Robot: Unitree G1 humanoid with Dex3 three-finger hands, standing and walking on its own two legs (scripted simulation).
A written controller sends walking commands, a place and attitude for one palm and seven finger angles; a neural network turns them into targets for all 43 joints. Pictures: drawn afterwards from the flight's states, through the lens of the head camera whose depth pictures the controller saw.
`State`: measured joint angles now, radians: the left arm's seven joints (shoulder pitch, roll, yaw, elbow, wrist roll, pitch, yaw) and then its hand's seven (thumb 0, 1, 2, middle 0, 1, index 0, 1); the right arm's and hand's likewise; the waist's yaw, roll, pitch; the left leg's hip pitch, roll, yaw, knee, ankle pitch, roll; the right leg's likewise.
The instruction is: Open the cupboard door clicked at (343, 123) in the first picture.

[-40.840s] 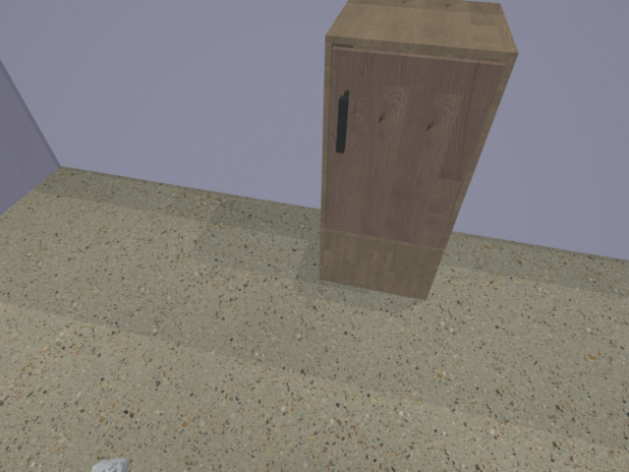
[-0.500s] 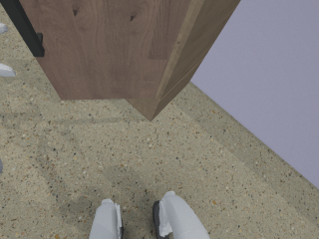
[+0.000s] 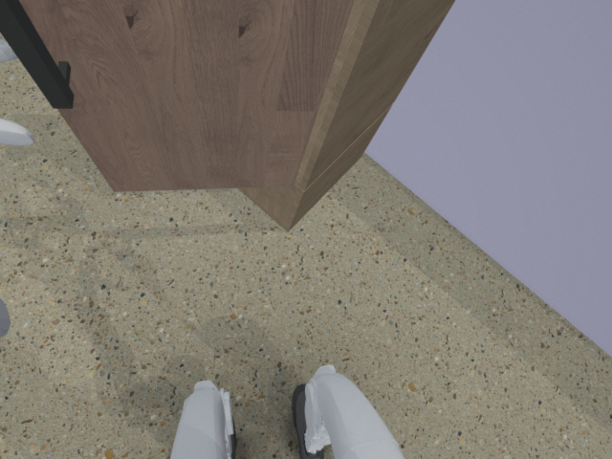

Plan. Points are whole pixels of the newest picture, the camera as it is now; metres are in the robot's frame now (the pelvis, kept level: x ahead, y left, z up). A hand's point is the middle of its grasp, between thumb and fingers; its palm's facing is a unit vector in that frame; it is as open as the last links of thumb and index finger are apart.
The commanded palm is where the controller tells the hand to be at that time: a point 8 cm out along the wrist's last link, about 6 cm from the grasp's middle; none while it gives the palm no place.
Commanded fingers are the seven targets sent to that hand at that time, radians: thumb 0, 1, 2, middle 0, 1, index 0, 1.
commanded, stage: slide the fingers in behind the handle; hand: left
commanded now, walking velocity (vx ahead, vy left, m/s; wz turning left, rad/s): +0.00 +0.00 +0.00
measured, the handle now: (35, 39) +0.58 +0.25 +0.07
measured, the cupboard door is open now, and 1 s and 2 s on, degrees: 48 48 50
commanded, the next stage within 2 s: close the thumb around the handle in 1.40 s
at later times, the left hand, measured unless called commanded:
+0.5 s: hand (17, 80) +0.53 +0.26 +0.07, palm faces +0.00 -1.00 -0.01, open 14.0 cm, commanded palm +0.52 +0.28 +0.07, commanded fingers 0.00 -0.50 0.30 -0.30 -1.20 -0.30 -1.20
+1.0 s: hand (58, 80) +0.53 +0.22 +0.07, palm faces +0.03 -1.00 -0.03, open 14.0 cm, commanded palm +0.51 +0.25 +0.07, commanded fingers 0.00 -0.50 0.30 -0.30 -1.20 -0.30 -1.20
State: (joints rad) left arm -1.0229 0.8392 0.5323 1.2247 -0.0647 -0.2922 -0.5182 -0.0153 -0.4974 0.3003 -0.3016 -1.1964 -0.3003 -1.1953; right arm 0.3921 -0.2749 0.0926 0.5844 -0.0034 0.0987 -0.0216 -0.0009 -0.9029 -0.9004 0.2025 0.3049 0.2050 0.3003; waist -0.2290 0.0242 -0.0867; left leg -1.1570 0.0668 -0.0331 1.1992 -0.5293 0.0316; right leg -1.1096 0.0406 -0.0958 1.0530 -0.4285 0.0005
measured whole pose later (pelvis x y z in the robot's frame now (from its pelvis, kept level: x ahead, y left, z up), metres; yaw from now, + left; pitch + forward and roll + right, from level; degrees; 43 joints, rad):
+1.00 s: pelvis +0.00 +0.00 +0.01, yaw +1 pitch +26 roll -5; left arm -0.96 0.63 0.45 1.17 -0.07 -0.37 -0.31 -0.02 -0.50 0.30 -0.30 -1.20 -0.29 -1.20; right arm 0.40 -0.26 0.06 0.61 -0.02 0.08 0.01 0.00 -0.90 -0.90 0.20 0.30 0.20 0.30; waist -0.21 0.03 -0.10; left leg -1.09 0.06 -0.01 1.16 -0.53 0.03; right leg -1.06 0.03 -0.07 1.05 -0.44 0.00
